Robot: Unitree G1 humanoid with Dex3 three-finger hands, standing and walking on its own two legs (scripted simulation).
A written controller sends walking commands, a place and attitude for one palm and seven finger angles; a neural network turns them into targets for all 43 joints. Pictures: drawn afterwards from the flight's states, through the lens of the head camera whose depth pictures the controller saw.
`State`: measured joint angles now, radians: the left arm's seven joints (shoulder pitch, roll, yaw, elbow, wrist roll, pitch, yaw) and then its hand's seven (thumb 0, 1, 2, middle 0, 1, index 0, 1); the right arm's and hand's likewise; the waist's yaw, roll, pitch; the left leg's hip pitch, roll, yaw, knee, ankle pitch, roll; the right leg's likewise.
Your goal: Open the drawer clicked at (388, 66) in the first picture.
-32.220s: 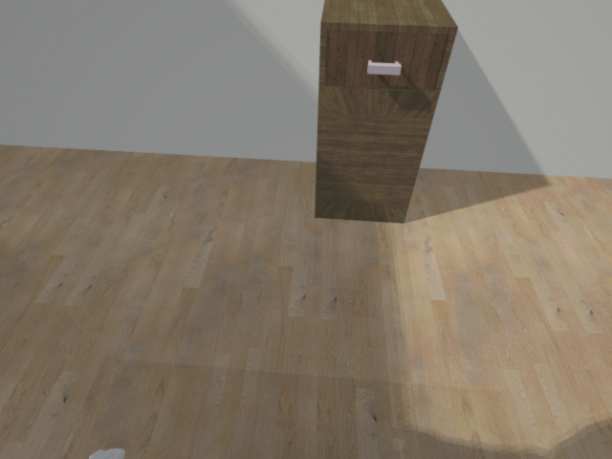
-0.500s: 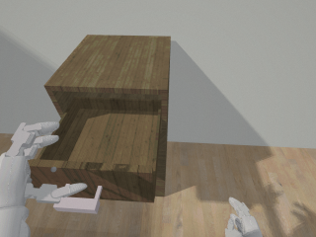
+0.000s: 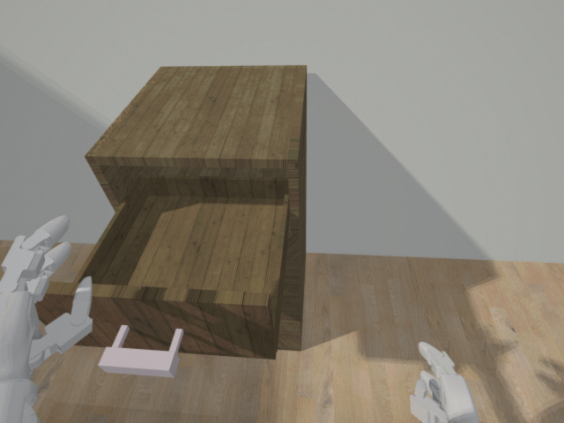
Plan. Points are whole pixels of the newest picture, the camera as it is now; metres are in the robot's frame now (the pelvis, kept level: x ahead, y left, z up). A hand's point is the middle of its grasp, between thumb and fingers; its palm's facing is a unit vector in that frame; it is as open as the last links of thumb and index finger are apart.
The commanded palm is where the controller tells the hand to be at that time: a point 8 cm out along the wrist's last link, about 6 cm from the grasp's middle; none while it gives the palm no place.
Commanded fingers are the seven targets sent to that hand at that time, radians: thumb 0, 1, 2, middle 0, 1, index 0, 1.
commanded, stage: draw the hand back to the body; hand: left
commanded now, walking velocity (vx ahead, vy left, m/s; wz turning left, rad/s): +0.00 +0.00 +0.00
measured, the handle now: (145, 347) +0.22 +0.25 -0.02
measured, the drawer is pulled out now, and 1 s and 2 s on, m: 0.29 0.29 0.29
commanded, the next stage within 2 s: step back with the hand held close in 0.16 s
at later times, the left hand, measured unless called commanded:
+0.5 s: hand (78, 321) +0.17 +0.24 +0.15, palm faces +0.32 -0.81 -0.48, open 7.4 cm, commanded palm +0.11 +0.29 +0.17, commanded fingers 0.00 0.90 0.90 -0.20 -0.30 -0.20 -0.30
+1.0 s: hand (6, 396) +0.10 +0.26 +0.16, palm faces +0.41 -0.81 -0.43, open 7.4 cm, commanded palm +0.04 +0.31 +0.17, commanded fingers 0.00 0.90 0.90 -0.20 -0.30 -0.20 -0.30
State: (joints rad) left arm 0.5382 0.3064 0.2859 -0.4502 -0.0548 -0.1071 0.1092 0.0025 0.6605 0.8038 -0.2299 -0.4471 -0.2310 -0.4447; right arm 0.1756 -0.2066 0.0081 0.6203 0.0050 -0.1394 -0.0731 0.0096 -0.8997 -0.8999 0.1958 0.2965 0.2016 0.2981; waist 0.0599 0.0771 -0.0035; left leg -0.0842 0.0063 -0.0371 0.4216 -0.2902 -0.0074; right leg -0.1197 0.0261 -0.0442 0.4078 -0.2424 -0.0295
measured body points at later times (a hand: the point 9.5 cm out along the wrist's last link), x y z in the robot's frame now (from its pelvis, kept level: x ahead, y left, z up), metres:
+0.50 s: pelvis -0.03 +0.01 +0.00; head +0.00 -0.01 +0.45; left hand +0.15 +0.28 +0.18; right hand +0.16 -0.23 -0.09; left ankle -0.04 +0.13 -0.74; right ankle -0.01 -0.10 -0.74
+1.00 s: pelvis -0.09 +0.03 -0.02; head -0.07 +0.04 +0.43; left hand +0.07 +0.30 +0.18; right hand +0.10 -0.20 -0.08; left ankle -0.04 +0.13 -0.74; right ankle -0.01 -0.10 -0.74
